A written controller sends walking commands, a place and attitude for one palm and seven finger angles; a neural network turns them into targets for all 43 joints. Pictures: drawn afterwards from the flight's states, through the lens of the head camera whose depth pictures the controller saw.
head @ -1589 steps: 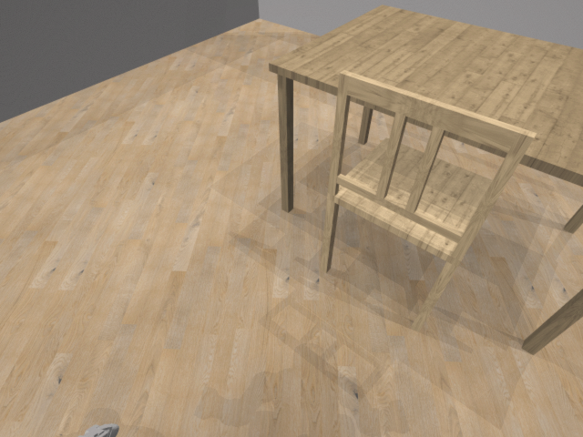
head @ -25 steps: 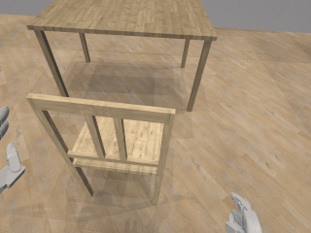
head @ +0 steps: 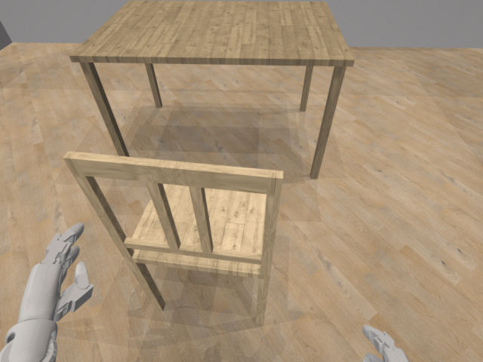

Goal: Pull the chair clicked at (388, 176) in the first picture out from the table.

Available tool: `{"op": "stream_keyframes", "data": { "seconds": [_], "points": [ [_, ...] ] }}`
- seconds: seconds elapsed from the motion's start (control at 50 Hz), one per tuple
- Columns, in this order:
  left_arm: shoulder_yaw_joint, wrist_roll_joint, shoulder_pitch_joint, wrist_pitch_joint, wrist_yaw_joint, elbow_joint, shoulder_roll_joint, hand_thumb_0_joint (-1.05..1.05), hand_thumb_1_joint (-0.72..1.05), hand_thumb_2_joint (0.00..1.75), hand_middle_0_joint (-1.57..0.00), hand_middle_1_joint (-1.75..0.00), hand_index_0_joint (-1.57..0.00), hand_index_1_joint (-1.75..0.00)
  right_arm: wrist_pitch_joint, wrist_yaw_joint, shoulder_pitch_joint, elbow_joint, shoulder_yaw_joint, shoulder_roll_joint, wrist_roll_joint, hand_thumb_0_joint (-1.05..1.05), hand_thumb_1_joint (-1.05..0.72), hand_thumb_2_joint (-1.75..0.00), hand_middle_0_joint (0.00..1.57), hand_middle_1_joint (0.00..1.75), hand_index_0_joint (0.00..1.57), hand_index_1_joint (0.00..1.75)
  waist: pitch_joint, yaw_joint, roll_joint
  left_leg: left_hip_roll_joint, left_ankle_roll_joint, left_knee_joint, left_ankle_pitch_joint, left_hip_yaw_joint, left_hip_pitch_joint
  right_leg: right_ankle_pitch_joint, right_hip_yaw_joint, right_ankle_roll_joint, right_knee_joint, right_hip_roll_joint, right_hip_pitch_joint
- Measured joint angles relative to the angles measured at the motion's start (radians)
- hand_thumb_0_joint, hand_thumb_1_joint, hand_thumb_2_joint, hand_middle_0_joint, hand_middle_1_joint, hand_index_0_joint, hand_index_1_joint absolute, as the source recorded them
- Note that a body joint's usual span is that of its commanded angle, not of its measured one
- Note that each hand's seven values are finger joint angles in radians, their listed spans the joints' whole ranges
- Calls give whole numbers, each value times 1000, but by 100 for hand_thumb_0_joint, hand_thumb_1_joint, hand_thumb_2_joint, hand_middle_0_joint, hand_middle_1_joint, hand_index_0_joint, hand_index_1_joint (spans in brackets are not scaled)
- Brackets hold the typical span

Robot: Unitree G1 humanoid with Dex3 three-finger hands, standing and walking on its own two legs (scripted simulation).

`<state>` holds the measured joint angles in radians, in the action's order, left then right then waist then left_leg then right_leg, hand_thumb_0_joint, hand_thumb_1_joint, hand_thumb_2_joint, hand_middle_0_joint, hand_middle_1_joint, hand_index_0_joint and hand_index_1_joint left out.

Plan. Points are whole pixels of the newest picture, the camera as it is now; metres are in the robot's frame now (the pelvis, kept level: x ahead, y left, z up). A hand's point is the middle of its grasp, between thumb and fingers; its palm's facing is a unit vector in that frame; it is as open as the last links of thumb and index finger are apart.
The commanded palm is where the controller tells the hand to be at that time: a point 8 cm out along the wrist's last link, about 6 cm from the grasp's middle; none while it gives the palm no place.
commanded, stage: let the arm hang, fingers relaxed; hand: left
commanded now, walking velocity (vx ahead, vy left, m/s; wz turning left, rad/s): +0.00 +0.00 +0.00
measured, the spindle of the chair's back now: (165, 217) +0.46 +0.22 -0.10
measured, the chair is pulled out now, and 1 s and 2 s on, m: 0.64 0.64 0.64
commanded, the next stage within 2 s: look to check the result in 1.00 s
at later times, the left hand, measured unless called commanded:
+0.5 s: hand out of the picture -0.06 +0.17 -0.17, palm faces +0.01 -0.97 -0.23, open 7.3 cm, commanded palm none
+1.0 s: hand out of the picture -0.02 +0.12 -0.18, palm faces +0.04 -0.98 -0.17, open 7.3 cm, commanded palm none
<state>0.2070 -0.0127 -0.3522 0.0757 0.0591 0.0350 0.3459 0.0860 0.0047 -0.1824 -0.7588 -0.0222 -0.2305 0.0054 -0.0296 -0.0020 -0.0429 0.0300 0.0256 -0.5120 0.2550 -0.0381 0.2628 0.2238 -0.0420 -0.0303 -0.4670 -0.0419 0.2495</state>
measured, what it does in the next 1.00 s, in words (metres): stands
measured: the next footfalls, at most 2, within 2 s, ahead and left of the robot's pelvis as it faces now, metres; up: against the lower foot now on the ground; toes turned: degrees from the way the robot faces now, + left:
none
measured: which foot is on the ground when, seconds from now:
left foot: down 0.00-1.00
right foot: down 0.00-1.00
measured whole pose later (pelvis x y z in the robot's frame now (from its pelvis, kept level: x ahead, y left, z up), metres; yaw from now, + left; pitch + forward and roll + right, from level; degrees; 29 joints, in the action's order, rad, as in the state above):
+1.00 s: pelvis -0.02 -0.04 +0.00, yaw +0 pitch -1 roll +0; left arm -0.01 -0.01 -0.33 -0.02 0.04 1.06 0.12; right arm 0.01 -0.03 -0.36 -1.06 0.00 -0.09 0.02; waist 0.04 0.00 -0.01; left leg -0.02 -0.03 -0.50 0.23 -0.06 0.25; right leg 0.22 -0.06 0.03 -0.50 0.00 0.26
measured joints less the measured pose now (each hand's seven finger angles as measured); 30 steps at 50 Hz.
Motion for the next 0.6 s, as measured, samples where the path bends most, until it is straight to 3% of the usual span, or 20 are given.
{"op": "stream_keyframes", "data": {
  "seconds": [0.08,0.16,0.18,0.26,0.38,0.6],
  "points": [
    [-126,-12,92,-122,-25,463,-107,0,90,90,-19,-29,-20,-30,-60,8,-2,-59,21,15,16,1,-90,-90,20,30,20,30,16,16,13,8,0,-23,7,6,1,24,8,3,-58,-9,19],
    [-220,-3,65,-148,-41,738,-198,0,91,90,-19,-29,-20,-30,-78,4,-50,-121,44,52,15,1,-91,-90,20,30,20,30,54,26,61,-3,-10,-15,3,8,-20,19,10,11,-54,3,3],
    [-193,12,61,-133,-20,767,-205,-2,96,90,-20,-30,-20,-30,-80,0,-69,-139,42,63,13,1,-91,-90,20,30,20,30,62,21,71,-8,-14,-14,0,1,-18,15,2,16,-47,8,-1],
    [-190,1,41,-113,-23,856,-161,-5,103,90,-21,-30,-21,-30,-93,-18,-131,-208,21,60,14,0,-94,-90,20,30,20,30,79,-1,76,-24,-26,-5,-11,-15,-18,-8,-14,29,-12,24,-16],
    [-208,1,-8,-115,-35,971,-135,-3,97,90,-20,-30,-20,-30,-102,-21,-197,-269,12,52,14,1,-93,-90,20,29,20,30,82,0,46,-30,-30,5,-21,-17,-14,-19,-16,38,-1,31,-12],
    [-221,7,-15,-106,-30,1039,-181,0,91,90,-20,-30,-20,-30,-89,-23,-235,-320,29,115,12,1,-91,-90,20,29,20,30,68,2,24,-31,-35,7,-26,-15,-7,-9,-13,47,-27,31,10]
  ]
}}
